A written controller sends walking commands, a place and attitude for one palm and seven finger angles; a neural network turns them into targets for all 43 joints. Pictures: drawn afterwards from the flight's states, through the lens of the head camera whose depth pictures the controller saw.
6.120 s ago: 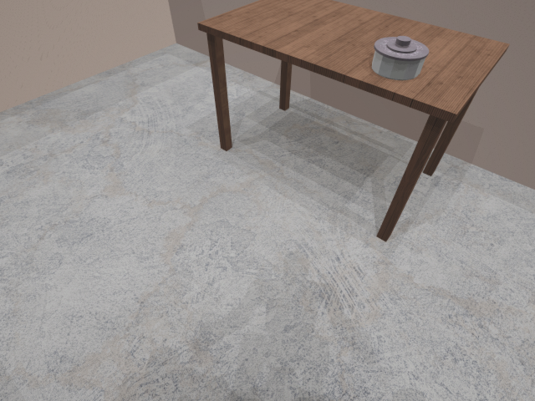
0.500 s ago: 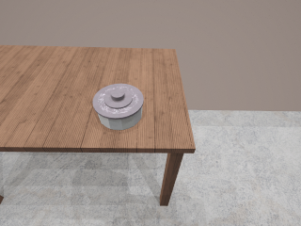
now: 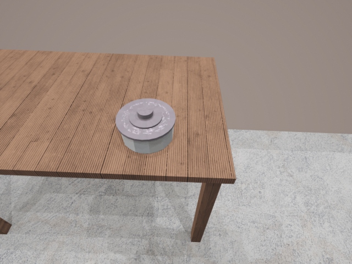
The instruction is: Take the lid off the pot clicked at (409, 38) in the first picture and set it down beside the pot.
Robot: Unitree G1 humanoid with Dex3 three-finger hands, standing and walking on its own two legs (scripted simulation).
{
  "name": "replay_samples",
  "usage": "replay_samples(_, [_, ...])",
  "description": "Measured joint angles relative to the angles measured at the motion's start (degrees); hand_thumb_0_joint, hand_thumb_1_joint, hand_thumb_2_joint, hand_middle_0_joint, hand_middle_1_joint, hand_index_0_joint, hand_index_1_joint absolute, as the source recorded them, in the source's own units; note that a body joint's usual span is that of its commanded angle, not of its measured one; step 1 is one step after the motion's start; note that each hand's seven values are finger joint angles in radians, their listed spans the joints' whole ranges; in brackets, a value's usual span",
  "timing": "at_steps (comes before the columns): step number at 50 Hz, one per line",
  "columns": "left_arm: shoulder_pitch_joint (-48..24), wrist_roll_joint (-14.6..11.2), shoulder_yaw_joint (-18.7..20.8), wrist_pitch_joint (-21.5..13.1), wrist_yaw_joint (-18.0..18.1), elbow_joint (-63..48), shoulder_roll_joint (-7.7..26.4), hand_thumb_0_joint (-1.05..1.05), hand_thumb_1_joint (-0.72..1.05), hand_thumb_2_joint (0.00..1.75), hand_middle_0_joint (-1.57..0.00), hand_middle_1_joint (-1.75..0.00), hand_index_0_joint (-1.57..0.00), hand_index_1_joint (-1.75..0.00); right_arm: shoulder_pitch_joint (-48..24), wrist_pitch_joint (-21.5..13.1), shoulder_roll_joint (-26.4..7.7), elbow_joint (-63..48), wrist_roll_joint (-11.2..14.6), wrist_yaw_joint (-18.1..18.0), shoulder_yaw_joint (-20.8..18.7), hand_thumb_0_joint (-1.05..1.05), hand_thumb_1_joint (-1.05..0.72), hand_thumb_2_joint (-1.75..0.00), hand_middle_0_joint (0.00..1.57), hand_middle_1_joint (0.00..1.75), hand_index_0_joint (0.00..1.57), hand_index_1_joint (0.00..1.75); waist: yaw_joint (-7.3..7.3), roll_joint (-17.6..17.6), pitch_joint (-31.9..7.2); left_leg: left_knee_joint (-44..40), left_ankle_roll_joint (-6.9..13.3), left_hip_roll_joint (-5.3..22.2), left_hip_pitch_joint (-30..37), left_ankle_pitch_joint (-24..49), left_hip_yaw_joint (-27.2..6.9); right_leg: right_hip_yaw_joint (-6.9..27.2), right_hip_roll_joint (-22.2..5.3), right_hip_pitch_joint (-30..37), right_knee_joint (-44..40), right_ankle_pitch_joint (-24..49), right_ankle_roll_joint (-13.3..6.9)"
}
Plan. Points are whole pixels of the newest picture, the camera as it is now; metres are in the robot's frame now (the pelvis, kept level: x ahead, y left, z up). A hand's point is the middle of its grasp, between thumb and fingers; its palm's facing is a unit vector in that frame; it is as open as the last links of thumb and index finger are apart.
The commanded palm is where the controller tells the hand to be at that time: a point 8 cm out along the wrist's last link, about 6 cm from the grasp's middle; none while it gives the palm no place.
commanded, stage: lift the closed hand beside the body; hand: left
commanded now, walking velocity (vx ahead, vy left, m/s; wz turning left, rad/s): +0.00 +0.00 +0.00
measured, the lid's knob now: (145, 111) +0.51 +0.14 +0.05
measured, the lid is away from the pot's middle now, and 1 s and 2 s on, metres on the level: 0.00 0.00 0.00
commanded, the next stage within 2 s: raise the hand higher, near the body in 0.52 s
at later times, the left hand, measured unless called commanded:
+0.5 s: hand out of the picture +0.11 +0.20 -0.03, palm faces +0.30 -0.90 -0.31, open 3.1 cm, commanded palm +0.07 +0.24 +0.00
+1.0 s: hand (72, 249) +0.14 +0.21 +0.03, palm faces +0.31 -0.87 -0.39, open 3.1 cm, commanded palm +0.09 +0.24 +0.07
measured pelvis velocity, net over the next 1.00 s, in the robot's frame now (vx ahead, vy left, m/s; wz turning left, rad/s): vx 0.00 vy -0.02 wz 0.01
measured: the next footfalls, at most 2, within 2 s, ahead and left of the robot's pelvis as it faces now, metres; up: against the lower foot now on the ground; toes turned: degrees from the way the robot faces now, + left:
none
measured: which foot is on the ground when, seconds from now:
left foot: down 0.00-1.00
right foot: down 0.00-1.00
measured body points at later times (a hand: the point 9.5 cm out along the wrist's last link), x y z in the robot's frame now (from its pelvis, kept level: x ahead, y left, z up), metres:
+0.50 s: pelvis -0.01 -0.03 +0.00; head -0.02 -0.04 +0.45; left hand +0.09 +0.24 -0.01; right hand +0.20 -0.24 -0.06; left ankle -0.02 +0.10 -0.74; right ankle -0.01 -0.14 -0.74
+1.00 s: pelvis +0.00 -0.02 +0.00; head -0.01 -0.04 +0.45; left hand +0.12 +0.26 +0.06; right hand +0.20 -0.25 -0.08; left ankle -0.02 +0.10 -0.74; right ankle -0.01 -0.14 -0.74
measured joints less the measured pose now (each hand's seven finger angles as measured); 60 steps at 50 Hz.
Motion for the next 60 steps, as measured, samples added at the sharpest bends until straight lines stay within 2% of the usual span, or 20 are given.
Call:
replay_samples(2, [0.28, 0.93, 0.67, -0.62, 1.41, -5.61, -0.82, 0.01, 0.91, 0.90, -0.26, -0.36, -0.26, -0.36, -0.49, -2.04, -0.72, -2.54, -0.54, 0.60, -0.63, 0.01, -0.91, -0.89, 0.20, 0.30, 0.20, 0.30, -0.62, 0.95, -1.46, -0.53, 0.13, -0.36, 0.16, 0.46, -0.45, -0.47, -0.37, 0.34, -0.45, 0.12, 0.29])
replay_samples(5, [-0.37, 1.62, 2.80, -1.62, 1.03, -8.59, -1.38, 0.01, 0.91, 0.90, -0.34, -0.44, -0.33, -0.45, -3.89, -1.82, -0.68, -7.20, -1.32, 1.82, -1.63, 0.01, -0.91, -0.89, 0.20, 0.30, 0.20, 0.30, -1.66, 1.14, -2.67, -0.20, 0.05, -0.26, -0.57, 0.72, -0.41, -0.40, -0.31, -0.74, 0.47, 0.11, 0.45])
replay_samples(7, [1.34, 1.19, 3.48, -1.93, 0.21, -12.78, -1.17, 0.01, 0.91, 0.90, -0.40, -0.51, -0.39, -0.52, -5.79, -1.66, -0.47, -11.18, -1.37, 2.05, -1.82, 0.01, -0.91, -0.89, 0.20, 0.30, 0.20, 0.30, -1.74, 1.04, -2.75, -0.04, -0.26, 0.19, -0.43, 0.72, -0.14, -0.13, 0.14, -0.84, 0.77, 0.18, 0.13])
replay_samples(12, [4.92, 0.57, 4.59, -4.75, -1.02, -19.82, 0.14, 0.01, 0.91, 0.90, -0.59, -0.72, -0.58, -0.72, -9.15, -1.26, -0.80, -19.60, -1.25, 1.04, -1.64, 0.01, -0.91, -0.89, 0.20, 0.30, 0.20, 0.30, -0.90, 0.58, -2.26, 1.32, -0.97, 1.07, -1.53, 0.59, -0.92, -0.92, 1.00, -1.42, 1.54, 0.15, -0.65])
replay_samples(16, [6.61, 0.10, 5.52, -4.98, -1.21, -24.03, 1.07, 0.01, 0.90, 0.90, -0.75, -0.90, -0.75, -0.90, -10.04, -1.24, -1.79, -22.82, -1.56, -0.15, -1.51, 0.01, -0.90, -0.89, 0.20, 0.30, 0.20, 0.30, 0.65, 0.39, -1.42, 2.08, -1.48, 1.69, -2.56, 0.65, -1.90, -1.90, 1.61, -1.79, 1.46, 0.35, -1.27])
replay_samples(19, [7.99, -0.06, 6.15, -5.36, -0.90, -26.54, 1.44, 0.01, 0.90, 0.90, -0.88, -1.04, -0.88, -1.04, -9.79, -1.06, -2.08, -23.23, -1.89, -0.91, -1.33, 0.00, -0.90, -0.89, 0.20, 0.30, 0.20, 0.30, 1.26, 0.59, -1.34, 2.29, -1.73, 1.85, -3.00, 0.65, -2.49, -2.48, 1.77, -1.93, 1.46, 0.30, -1.52])
replay_samples(24, [9.04, -0.20, 6.92, -4.92, -0.76, -28.85, 1.87, 0.02, 0.90, 0.90, -1.09, -1.26, -1.08, -1.27, -8.35, -0.42, -1.49, -21.77, -2.13, -1.72, -0.80, 0.01, -0.90, -0.89, 0.20, 0.30, 0.20, 0.30, 1.62, 1.09, -0.87, 2.40, -2.00, 2.07, -2.83, 0.42, -2.90, -2.89, 2.00, -1.64, 1.54, -0.05, -1.80])
replay_samples(29, [10.59, -0.19, 7.81, -5.07, -0.61, -31.39, 2.31, 0.02, 0.90, 0.90, -1.21, -1.40, -1.20, -1.40, -6.39, -0.05, -0.41, -19.27, -2.26, -2.04, -0.41, 0.01, -0.90, -0.89, 0.20, 0.30, 0.20, 0.30, 1.17, 1.76, -0.63, 1.77, -2.09, 2.12, -1.70, 0.24, -2.63, -2.64, 2.04, -0.86, 1.41, -0.40, -1.85])
replay_samples(41, [13.33, 0.28, 9.67, -6.26, -0.54, -37.04, 3.71, 0.02, 0.90, 0.90, -1.29, -1.49, -1.28, -1.49, -5.07, -1.21, -0.32, -16.27, -2.20, -2.31, -1.30, 0.01, -0.90, -0.89, 0.21, 0.30, 0.21, 0.30, 0.68, 2.53, -0.31, 0.20, -1.91, 2.17, 0.40, 0.02, -1.57, -1.61, 2.11, 0.57, 0.44, -0.58, -1.63])
replay_samples(50, [14.27, 0.41, 10.08, -7.36, -0.60, -42.29, 3.98, 0.02, 0.90, 0.90, -1.29, -1.49, -1.29, -1.50, -7.00, -2.10, -0.83, -17.53, -2.24, -2.18, -1.83, 0.01, -0.90, -0.89, 0.20, 0.30, 0.20, 0.30, 1.45, 2.41, -0.77, -0.81, -1.55, 1.86, 1.79, 0.03, -1.27, -1.34, 1.82, 1.96, -0.68, -0.44, -1.23])
replay_samples(60, [12.70, 0.27, 10.45, -7.65, -0.79, -47.12, 4.34, 0.02, 0.90, 0.90, -1.30, -1.49, -1.29, -1.50, -8.11, -1.90, -0.16, -19.20, -2.59, -1.51, -0.49, 0.01, -0.90, -0.89, 0.20, 0.30, 0.20, 0.30, 2.31, 2.50, -0.56, -1.70, -1.22, 1.41, 2.81, 0.36, -1.44, -1.53, 1.40, 3.25, -1.87, -0.02, -0.86])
